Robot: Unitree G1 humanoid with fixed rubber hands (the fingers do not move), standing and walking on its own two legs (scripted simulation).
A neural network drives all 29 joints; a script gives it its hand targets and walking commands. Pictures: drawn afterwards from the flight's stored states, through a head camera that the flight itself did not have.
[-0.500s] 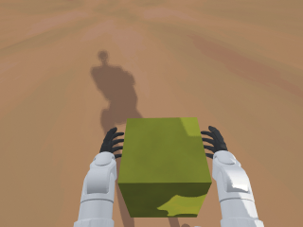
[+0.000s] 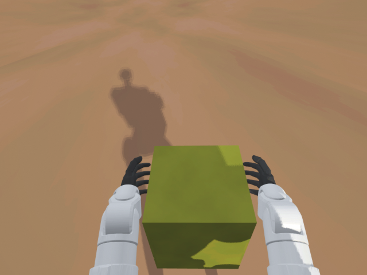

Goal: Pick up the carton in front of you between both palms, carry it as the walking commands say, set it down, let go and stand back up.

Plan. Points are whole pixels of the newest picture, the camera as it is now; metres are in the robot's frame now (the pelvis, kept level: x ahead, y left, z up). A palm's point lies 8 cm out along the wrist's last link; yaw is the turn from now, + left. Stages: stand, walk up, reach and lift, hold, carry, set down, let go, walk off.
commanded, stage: carry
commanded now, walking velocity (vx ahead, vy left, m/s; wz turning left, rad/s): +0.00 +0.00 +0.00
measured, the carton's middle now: (196, 208) +0.29 +0.00 -0.07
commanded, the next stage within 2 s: none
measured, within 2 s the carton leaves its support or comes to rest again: neither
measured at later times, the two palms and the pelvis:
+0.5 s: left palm (150, 154) +0.38 +0.12 +0.04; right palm (269, 151) +0.39 -0.18 +0.04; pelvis +0.10 -0.04 +0.02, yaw +1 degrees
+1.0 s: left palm (149, 100) +0.61 +0.15 +0.02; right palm (241, 102) +0.60 -0.15 +0.03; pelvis +0.32 +0.01 +0.02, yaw -3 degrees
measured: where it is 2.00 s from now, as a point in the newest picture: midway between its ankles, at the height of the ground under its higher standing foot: (194, 248)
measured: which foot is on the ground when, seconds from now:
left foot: down 0.00-0.40, up 0.42-0.78, down 0.80-1.00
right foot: down 0.00-0.82, up 0.84-1.00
